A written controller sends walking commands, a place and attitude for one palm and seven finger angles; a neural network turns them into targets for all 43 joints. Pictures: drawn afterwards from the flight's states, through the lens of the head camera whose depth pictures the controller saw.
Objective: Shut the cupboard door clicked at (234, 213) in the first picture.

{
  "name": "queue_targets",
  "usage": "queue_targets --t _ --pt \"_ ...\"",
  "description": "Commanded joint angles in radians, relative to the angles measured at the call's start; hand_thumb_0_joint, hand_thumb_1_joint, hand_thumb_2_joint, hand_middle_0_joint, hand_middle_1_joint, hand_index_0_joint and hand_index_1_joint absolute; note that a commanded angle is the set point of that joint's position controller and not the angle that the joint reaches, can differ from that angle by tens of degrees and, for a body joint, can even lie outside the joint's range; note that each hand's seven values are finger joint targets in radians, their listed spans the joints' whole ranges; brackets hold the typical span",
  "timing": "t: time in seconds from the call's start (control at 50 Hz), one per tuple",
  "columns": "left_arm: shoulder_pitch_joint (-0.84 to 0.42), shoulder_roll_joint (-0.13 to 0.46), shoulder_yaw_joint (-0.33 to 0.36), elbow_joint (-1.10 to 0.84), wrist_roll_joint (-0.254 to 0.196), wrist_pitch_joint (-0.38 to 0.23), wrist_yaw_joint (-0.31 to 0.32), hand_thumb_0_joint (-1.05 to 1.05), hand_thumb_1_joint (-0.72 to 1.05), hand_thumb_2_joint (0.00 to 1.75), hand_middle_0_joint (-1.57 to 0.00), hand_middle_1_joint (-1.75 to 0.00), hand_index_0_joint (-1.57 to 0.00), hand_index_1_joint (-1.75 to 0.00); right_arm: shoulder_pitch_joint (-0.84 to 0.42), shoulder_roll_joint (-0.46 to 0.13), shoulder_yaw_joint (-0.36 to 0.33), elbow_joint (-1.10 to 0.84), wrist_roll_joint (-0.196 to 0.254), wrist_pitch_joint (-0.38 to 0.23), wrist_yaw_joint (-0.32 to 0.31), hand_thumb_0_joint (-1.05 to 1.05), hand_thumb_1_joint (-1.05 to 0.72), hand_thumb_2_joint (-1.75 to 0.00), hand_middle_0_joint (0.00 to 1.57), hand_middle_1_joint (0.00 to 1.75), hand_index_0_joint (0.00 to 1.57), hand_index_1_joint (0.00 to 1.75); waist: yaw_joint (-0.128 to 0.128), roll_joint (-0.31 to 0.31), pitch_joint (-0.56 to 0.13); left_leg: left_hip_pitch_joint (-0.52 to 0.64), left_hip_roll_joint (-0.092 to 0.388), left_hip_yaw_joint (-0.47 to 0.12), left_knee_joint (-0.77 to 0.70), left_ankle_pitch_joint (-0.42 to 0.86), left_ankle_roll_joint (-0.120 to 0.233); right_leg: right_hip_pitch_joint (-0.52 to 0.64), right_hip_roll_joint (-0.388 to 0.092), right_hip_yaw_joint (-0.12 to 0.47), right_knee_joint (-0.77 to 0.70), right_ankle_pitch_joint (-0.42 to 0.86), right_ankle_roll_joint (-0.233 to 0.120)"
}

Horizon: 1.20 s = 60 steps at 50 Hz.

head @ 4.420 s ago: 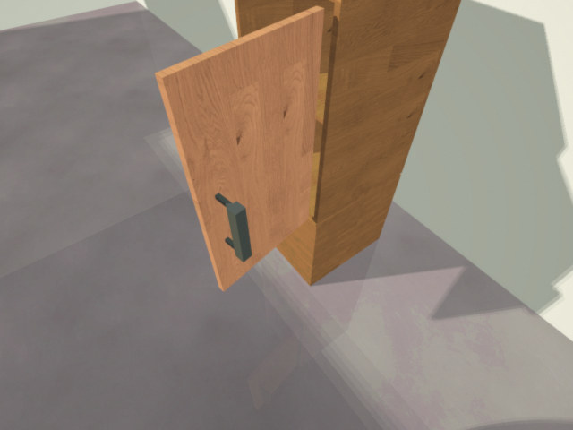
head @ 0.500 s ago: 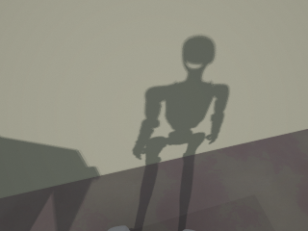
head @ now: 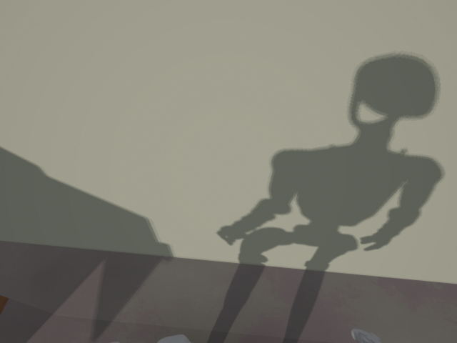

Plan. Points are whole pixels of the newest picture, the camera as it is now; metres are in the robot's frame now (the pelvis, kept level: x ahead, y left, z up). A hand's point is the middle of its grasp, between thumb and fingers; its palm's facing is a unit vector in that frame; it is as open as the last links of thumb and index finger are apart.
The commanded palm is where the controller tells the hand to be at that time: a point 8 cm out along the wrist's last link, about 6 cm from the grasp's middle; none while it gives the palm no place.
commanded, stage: turn to face it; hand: left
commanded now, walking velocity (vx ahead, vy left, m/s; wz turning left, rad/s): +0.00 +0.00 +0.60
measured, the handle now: out of the picture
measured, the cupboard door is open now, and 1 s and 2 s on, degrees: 100 100 100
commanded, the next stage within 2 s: none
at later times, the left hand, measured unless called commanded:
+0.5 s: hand out of the picture +0.05 +0.13 -0.14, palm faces +0.30 -0.91 -0.28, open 7.4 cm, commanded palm none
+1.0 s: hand out of the picture +0.02 +0.11 -0.14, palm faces +0.58 -0.75 -0.32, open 7.4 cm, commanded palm none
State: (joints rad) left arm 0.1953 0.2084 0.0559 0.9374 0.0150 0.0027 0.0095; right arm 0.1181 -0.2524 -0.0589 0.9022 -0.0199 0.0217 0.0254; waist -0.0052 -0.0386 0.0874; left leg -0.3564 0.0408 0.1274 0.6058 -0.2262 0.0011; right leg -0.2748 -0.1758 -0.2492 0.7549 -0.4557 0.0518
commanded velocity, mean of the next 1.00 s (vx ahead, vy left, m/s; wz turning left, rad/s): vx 0.00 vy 0.00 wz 0.60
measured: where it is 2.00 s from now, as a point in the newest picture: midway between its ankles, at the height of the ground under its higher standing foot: outside the picture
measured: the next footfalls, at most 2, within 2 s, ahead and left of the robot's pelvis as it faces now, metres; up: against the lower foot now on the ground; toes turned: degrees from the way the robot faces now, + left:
right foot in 0.30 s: +0.10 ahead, -0.17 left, +0.00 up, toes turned +7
left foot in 0.64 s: +0.03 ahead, +0.06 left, +0.00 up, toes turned +29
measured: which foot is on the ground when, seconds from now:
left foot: down 0.00-0.30, up 0.32-0.62, down 0.64-0.92, up 0.94-1.00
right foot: up 0.00-0.28, down 0.30-0.64, up 0.66-0.90, down 0.92-1.00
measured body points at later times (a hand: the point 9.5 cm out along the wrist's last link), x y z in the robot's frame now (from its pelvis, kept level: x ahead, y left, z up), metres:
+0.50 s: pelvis +0.04 -0.08 +0.02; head +0.10 -0.08 +0.46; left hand +0.03 +0.18 -0.11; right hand +0.21 -0.30 -0.14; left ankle -0.01 +0.05 -0.66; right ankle +0.06 -0.18 -0.72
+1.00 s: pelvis +0.07 -0.12 +0.01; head +0.12 -0.11 +0.45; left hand -0.01 +0.15 -0.12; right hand +0.30 -0.28 -0.15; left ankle -0.03 +0.00 -0.67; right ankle +0.13 -0.22 -0.72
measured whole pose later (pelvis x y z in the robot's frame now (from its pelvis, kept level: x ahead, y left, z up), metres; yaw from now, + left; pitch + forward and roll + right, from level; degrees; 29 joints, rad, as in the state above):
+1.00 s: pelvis +0.07 -0.12 +0.01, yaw +37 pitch +1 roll +1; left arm 0.17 0.23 0.06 0.86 0.02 0.02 0.02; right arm 0.14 -0.27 -0.09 0.91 -0.02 0.09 0.02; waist -0.01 0.04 0.11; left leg -0.48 -0.01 -0.06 1.03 -0.49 -0.04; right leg -0.31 -0.09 -0.10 0.64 -0.34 0.00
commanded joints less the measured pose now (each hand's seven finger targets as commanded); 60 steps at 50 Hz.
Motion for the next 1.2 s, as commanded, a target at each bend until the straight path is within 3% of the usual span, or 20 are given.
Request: queue_targets --t 0.0,0.08,0.22,0.24,0.26,0.28,0.38,0.48,0.56,0.58,0.6,0.62,0.68,0.84,0.86,0.9,0.96,1.0,1.1,1.18 --pt "-0.110 0.099 0.026 -0.149 0.000 0.003 0.017 0.00 0.90 0.90 -0.20 -0.30 -0.20 -0.30 0.237 -0.253 -0.063 -0.009 -0.009 -0.012 -0.033 0.00 -0.90 -0.90 0.20 0.30 0.20 0.30 -0.096 0.254 -0.238 0.385 0.380 -0.480 -0.166 0.755 0.241 -0.376 0.059 0.226 0.469 -0.172 0.035" --pt "-0.058 0.113 0.032 -0.108 -0.002 0.023 0.000 0.00 0.90 0.90 -0.20 -0.30 -0.20 -0.30 0.070 -0.188 -0.042 -0.058 -0.007 -0.013 -0.041 0.00 -0.90 -0.90 0.20 0.30 0.20 0.30 -0.019 0.204 -0.160 0.219 0.237 -0.319 -0.205 0.523 0.155 -0.271 0.076 0.240 0.369 0.002 0.040" --pt "0.050 0.120 0.035 -0.104 -0.003 0.014 -0.006 0.00 0.90 0.90 -0.20 -0.30 -0.20 -0.30 -0.042 -0.208 -0.061 -0.095 -0.006 0.015 -0.027 0.00 -0.90 -0.90 0.20 0.30 0.20 0.30 0.039 0.189 -0.134 -0.026 0.151 -0.345 -0.169 0.109 0.102 0.079 0.159 0.165 -0.146 0.134 0.019" --pt "0.100 0.157 0.043 -0.099 0.001 0.003 0.000 0.00 0.90 0.90 -0.20 -0.30 -0.20 -0.30 -0.052 -0.176 -0.059 -0.107 0.003 0.018 -0.025 0.00 -0.90 -0.90 0.20 0.30 0.20 0.30 0.065 0.090 -0.140 -0.099 0.084 -0.314 -0.072 0.009 0.056 0.183 0.111 0.208 -0.324 0.200 0.008" --pt "0.126 0.258 0.064 -0.104 0.019 -0.010 0.010 0.00 0.90 0.90 -0.20 -0.30 -0.20 -0.30 -0.042 -0.102 -0.050 -0.128 0.012 0.020 -0.017 0.00 -0.90 -0.90 0.20 0.30 0.20 0.30 0.075 -0.208 -0.134 -0.264 -0.064 -0.155 0.167 -0.247 -0.033 0.253 -0.156 0.511 -0.490 0.194 -0.080" --pt "0.099 0.298 0.060 -0.120 0.017 -0.006 0.014 0.00 0.90 0.90 -0.20 -0.30 -0.20 -0.30 -0.054 -0.099 -0.049 -0.144 0.006 0.019 -0.011 0.00 -0.90 -0.90 0.20 0.30 0.20 0.30 0.078 -0.297 -0.127 -0.251 -0.076 -0.140 0.444 -0.427 -0.041 0.140 -0.333 0.620 -0.520 0.291 -0.192" --pt "-0.012 0.166 0.031 -0.143 0.012 -0.012 0.025 0.00 0.90 0.90 -0.20 -0.30 -0.20 -0.30 -0.036 -0.057 -0.032 -0.082 0.006 0.037 0.003 0.00 -0.90 -0.90 0.20 0.30 0.20 0.30 0.003 -0.204 -0.102 -0.186 -0.002 -0.101 0.496 -0.260 -0.069 0.132 -0.141 0.241 -0.363 0.714 -0.160" --pt "0.082 0.209 0.049 -0.100 0.014 -0.016 0.024 0.00 0.90 0.90 -0.20 -0.30 -0.20 -0.30 -0.085 -0.024 -0.015 -0.090 0.011 0.028 0.009 0.00 -0.90 -0.90 0.20 0.30 0.20 0.30 0.055 -0.165 -0.144 -0.107 -0.031 -0.021 0.191 -0.245 -0.063 0.270 -0.172 0.203 -0.310 0.846 -0.165" --pt "0.050 0.213 0.059 -0.089 0.005 -0.011 0.017 0.00 0.90 0.90 -0.20 -0.30 -0.20 -0.30 -0.004 -0.054 -0.020 -0.077 0.009 0.018 0.003 0.00 -0.90 -0.90 0.20 0.30 0.20 0.30 0.006 -0.141 -0.169 0.093 -0.034 -0.011 -0.084 -0.068 -0.037 0.191 -0.166 0.133 -0.188 0.742 -0.106" --pt "0.035 0.200 0.058 -0.099 -0.003 -0.008 0.013 0.00 0.90 0.90 -0.20 -0.30 -0.20 -0.30 0.057 -0.098 -0.033 -0.060 0.004 0.011 0.001 0.00 -0.90 -0.90 0.20 0.30 0.20 0.30 -0.033 -0.035 -0.193 0.249 0.010 -0.052 -0.173 0.089 -0.009 0.069 -0.152 0.096 -0.074 0.641 -0.061" --pt "0.030 0.144 0.050 -0.132 -0.009 0.000 0.006 0.00 0.90 0.90 -0.20 -0.30 -0.20 -0.30 0.125 -0.207 -0.061 -0.054 -0.008 0.003 -0.005 0.00 -0.90 -0.90 0.20 0.30 0.20 0.30 -0.069 0.249 -0.238 0.425 0.266 -0.395 -0.203 0.402 0.116 -0.200 -0.018 0.053 0.146 0.147 0.018" --pt "-0.044 0.119 0.028 -0.175 -0.003 0.007 0.007 0.00 0.90 0.90 -0.20 -0.30 -0.20 -0.30 0.186 -0.267 -0.073 -0.037 -0.006 0.012 -0.014 0.00 -0.90 -0.90 0.20 0.30 0.20 0.30 -0.101 0.328 -0.199 0.409 0.414 -0.538 -0.228 0.633 0.251 -0.340 0.053 0.134 0.309 -0.230 0.036" --pt "-0.085 0.130 0.036 -0.143 -0.001 0.022 0.009 0.00 0.90 0.90 -0.20 -0.30 -0.20 -0.30 0.080 -0.210 -0.060 -0.059 -0.008 0.005 -0.038 0.00 -0.90 -0.90 0.20 0.30 0.20 0.30 -0.052 0.258 -0.141 0.231 0.292 -0.432 -0.234 0.395 0.209 -0.320 0.051 0.247 0.395 -0.078 0.032" --pt "0.066 0.119 0.040 -0.097 -0.002 0.017 -0.006 0.00 0.90 0.90 -0.20 -0.30 -0.20 -0.30 -0.057 -0.199 -0.063 -0.092 -0.006 0.022 -0.028 0.00 -0.90 -0.90 0.20 0.30 0.20 0.30 0.041 0.202 -0.112 -0.051 0.129 -0.363 -0.182 0.016 0.099 0.091 0.160 0.162 -0.150 0.132 0.011" --pt "0.102 0.157 0.050 -0.095 0.003 0.007 -0.002 0.00 0.90 0.90 -0.20 -0.30 -0.20 -0.30 -0.063 -0.171 -0.061 -0.102 0.001 0.024 -0.025 0.00 -0.90 -0.90 0.20 0.30 0.20 0.30 0.061 0.106 -0.111 -0.126 0.070 -0.327 -0.100 -0.061 0.056 0.180 0.115 0.206 -0.301 0.160 -0.001" --pt "0.108 0.288 0.066 -0.117 0.019 -0.002 0.013 0.00 0.90 0.90 -0.20 -0.30 -0.20 -0.30 -0.078 -0.090 -0.049 -0.146 0.006 0.021 -0.012 0.00 -0.90 -0.90 0.20 0.30 0.20 0.30 0.087 -0.279 -0.107 -0.250 -0.088 -0.146 0.412 -0.410 -0.034 0.139 -0.319 0.626 -0.533 0.182 -0.188" --pt "-0.036 0.177 0.040 -0.148 0.011 -0.002 0.025 0.00 0.90 0.90 -0.20 -0.30 -0.20 -0.30 -0.028 -0.091 -0.053 -0.095 0.001 0.040 -0.005 0.00 -0.90 -0.90 0.20 0.30 0.20 0.30 -0.004 -0.205 -0.076 -0.222 -0.001 -0.167 0.638 -0.268 -0.046 0.049 -0.199 0.387 -0.448 0.361 -0.185" --pt "-0.023 0.164 0.034 -0.149 0.012 -0.009 0.023 0.00 0.90 0.90 -0.20 -0.30 -0.20 -0.30 -0.037 -0.055 -0.036 -0.087 0.004 0.040 0.004 0.00 -0.90 -0.90 0.20 0.30 0.20 0.30 0.002 -0.189 -0.083 -0.182 -0.006 -0.105 0.495 -0.250 -0.065 0.105 -0.144 0.248 -0.395 0.590 -0.160" --pt "0.076 0.223 0.053 -0.101 0.014 -0.012 0.022 0.00 0.90 0.90 -0.20 -0.30 -0.20 -0.30 -0.082 -0.031 -0.014 -0.095 0.012 0.023 0.008 0.00 -0.90 -0.90 0.20 0.30 0.20 0.30 0.058 -0.159 -0.147 -0.086 -0.036 -0.016 0.138 -0.232 -0.059 0.274 -0.182 0.189 -0.292 0.824 -0.162" --pt "0.025 0.206 0.059 -0.112 -0.004 -0.004 0.012 0.00 0.90 0.90 -0.20 -0.30 -0.20 -0.30 0.071 -0.117 -0.036 -0.062 0.003 0.007 0.003 0.00 -0.90 -0.90 0.20 0.30 0.20 0.30 -0.036 -0.025 -0.203 0.260 0.025 -0.079 -0.183 0.142 -0.006 0.064 -0.143 0.083 -0.040 0.609 -0.049"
